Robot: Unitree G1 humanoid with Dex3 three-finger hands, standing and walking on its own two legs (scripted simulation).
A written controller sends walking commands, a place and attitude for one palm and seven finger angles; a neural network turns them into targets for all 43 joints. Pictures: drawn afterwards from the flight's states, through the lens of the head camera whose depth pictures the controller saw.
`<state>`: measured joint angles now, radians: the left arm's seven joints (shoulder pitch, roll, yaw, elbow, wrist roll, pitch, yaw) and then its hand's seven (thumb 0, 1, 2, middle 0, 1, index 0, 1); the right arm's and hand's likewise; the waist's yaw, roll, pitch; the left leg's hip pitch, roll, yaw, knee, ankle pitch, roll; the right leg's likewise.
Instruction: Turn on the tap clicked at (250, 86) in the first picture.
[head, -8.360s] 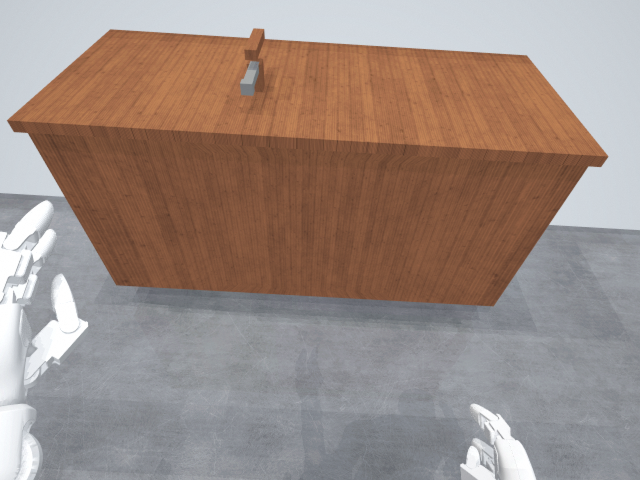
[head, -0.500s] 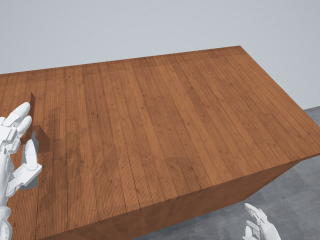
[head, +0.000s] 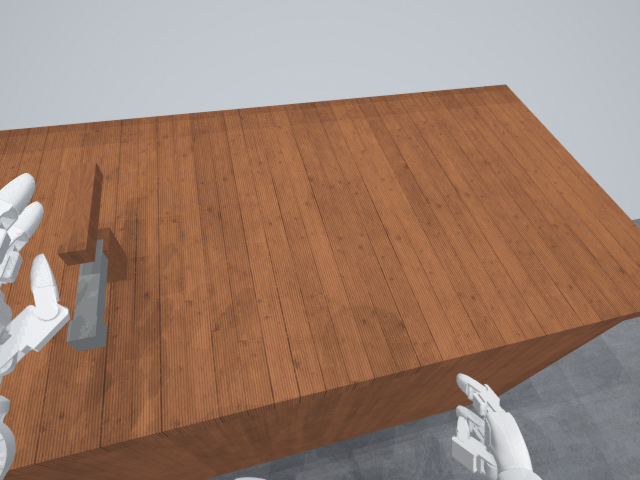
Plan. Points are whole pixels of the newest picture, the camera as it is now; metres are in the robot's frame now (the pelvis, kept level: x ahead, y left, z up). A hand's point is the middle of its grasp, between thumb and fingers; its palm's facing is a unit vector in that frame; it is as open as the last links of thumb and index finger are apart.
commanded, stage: look again from close up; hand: left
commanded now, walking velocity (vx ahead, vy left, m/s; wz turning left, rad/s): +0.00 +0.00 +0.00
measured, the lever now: (87, 333) +0.25 +0.28 +0.05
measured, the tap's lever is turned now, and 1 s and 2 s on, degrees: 0 0 0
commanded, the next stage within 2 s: shuffle to correct the standing spot in 0.24 s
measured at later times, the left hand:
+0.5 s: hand (64, 334) +0.20 +0.23 +0.17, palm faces +0.34 -0.88 -0.32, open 7.4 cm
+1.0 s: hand (48, 407) +0.15 +0.22 +0.16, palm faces +0.34 -0.87 -0.37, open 7.4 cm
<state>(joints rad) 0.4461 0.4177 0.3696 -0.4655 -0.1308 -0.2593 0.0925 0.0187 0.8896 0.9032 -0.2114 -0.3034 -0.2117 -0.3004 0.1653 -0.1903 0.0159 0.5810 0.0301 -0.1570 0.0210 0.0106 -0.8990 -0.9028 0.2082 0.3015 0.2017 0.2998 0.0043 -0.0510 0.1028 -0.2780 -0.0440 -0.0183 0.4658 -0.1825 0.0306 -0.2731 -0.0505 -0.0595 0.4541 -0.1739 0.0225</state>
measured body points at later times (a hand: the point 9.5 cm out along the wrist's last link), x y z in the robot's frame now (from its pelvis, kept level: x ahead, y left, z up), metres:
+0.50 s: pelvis -0.02 -0.01 +0.00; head +0.02 +0.01 +0.45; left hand +0.18 +0.27 +0.18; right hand +0.17 -0.23 -0.07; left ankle +0.04 +0.10 -0.74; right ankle +0.04 -0.13 -0.74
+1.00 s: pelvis -0.07 -0.02 -0.02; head -0.01 +0.00 +0.42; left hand +0.13 +0.26 +0.18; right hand +0.11 -0.26 -0.10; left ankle -0.08 +0.15 -0.74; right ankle +0.04 -0.13 -0.74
